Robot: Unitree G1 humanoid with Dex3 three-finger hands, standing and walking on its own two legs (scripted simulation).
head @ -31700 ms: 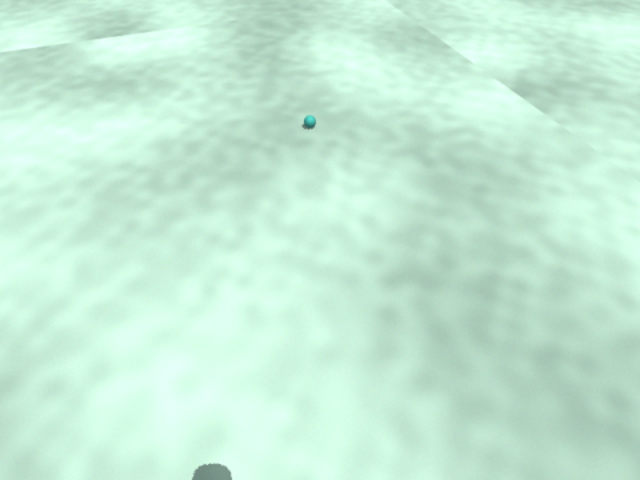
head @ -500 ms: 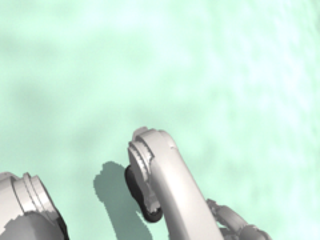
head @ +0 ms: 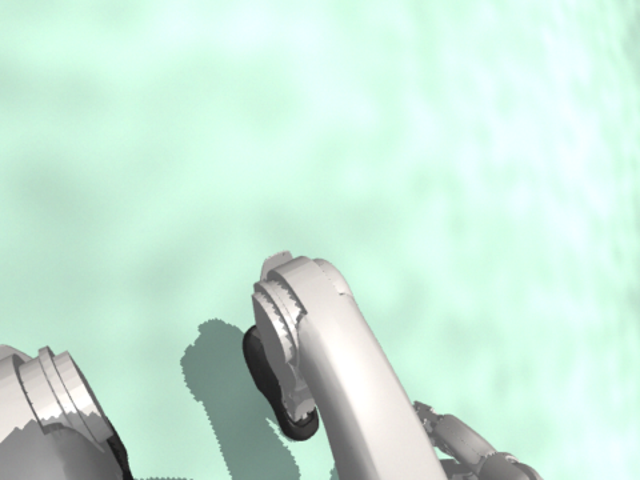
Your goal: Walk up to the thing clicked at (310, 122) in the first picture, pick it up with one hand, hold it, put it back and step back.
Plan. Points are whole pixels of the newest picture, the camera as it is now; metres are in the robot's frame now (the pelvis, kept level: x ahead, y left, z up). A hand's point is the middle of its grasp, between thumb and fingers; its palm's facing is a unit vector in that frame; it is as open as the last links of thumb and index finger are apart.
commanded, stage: open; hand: left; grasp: from above
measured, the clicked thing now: out of the picture +0.46 +0.33 -0.28
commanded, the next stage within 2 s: withdraw in 0.36 s
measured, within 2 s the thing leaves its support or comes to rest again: neither
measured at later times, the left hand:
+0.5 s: hand out of the picture +0.44 +0.33 -0.25, palm faces -0.43 -0.15 -0.89, open 14.0 cm
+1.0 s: hand out of the picture +0.43 +0.36 -0.08, palm faces -0.40 -0.10 -0.91, open 14.1 cm
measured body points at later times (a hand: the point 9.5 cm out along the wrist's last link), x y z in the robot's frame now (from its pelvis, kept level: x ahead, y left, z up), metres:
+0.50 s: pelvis +0.00 +0.00 +0.00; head +0.27 +0.13 +0.33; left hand +0.46 +0.34 -0.20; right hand +0.07 -0.25 -0.06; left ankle +0.07 +0.14 -0.28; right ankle +0.11 -0.12 -0.28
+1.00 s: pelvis +0.00 +0.00 +0.04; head +0.20 +0.07 +0.43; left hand +0.45 +0.36 -0.03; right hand +0.13 -0.25 -0.07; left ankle +0.07 +0.14 -0.28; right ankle +0.11 -0.12 -0.28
